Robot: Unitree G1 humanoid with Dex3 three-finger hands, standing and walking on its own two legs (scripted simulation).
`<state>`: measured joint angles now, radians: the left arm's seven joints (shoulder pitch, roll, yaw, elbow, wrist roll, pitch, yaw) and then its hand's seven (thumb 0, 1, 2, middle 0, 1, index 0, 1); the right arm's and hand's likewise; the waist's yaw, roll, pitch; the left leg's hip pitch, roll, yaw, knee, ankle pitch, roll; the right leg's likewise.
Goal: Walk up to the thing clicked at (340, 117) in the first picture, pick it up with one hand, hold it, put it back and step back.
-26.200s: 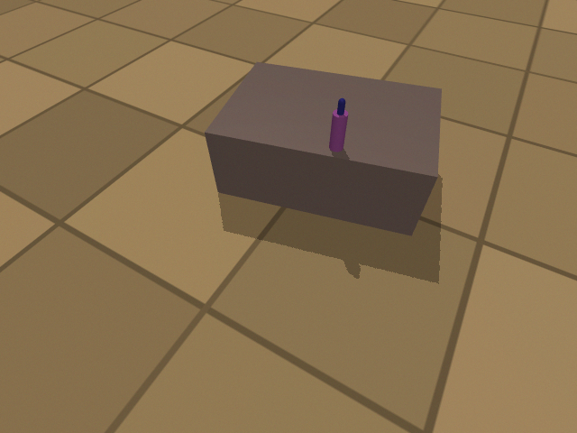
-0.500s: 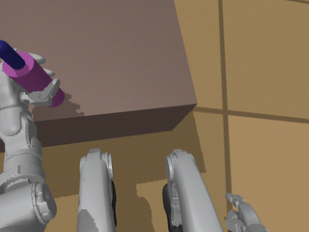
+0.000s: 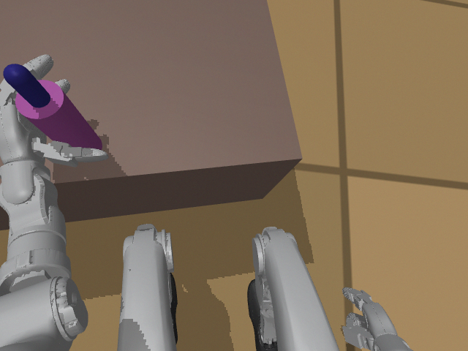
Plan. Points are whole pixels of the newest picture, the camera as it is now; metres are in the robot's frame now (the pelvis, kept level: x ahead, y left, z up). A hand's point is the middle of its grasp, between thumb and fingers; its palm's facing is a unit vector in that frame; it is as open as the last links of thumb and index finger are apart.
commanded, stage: withdraw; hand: left
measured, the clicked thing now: (57, 117) +0.45 +0.27 +0.01
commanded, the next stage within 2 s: rise in 0.38 s
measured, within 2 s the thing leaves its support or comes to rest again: neither
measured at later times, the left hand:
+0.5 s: hand out of the picture +0.45 +0.32 +0.10, palm faces +0.28 -0.96 -0.03, open 16.7 cm
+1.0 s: hand out of the picture +0.39 +0.39 +0.19, palm faces +0.41 -0.81 -0.42, open 17.2 cm
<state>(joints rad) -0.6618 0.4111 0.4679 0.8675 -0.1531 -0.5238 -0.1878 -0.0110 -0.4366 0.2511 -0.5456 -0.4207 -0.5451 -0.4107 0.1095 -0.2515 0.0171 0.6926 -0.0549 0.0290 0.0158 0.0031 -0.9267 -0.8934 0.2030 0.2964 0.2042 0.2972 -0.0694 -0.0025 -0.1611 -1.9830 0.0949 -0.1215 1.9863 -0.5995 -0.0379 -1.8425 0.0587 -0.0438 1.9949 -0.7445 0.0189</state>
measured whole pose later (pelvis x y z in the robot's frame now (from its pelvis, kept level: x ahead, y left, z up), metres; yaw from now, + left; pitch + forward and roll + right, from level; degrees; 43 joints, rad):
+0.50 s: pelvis +0.01 +0.00 +0.06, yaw +2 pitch +31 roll -5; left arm -0.63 0.53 0.52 0.81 -0.21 -0.36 -0.28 -0.02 -0.48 0.12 -0.15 -0.15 -0.15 -0.14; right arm 0.15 -0.25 0.02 0.69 0.00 0.02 -0.03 0.00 -0.91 -0.89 0.20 0.30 0.21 0.30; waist -0.06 0.02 -0.17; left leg -1.77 0.09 -0.11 1.79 -0.58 -0.04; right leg -1.63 0.05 -0.05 1.78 -0.71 0.01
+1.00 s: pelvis +0.05 +0.02 +0.23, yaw +5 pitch +19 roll -5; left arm -0.46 0.56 0.33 1.00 0.04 -0.05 0.10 -0.01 -0.49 0.08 -0.06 -0.06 -0.06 -0.06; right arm 0.30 -0.27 0.00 0.66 0.04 0.06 -0.04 0.00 -0.91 -0.90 0.20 0.30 0.21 0.30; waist -0.07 0.02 -0.12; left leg -1.03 0.08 -0.05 1.14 -0.44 -0.01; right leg -0.88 0.02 -0.04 1.07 -0.51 0.03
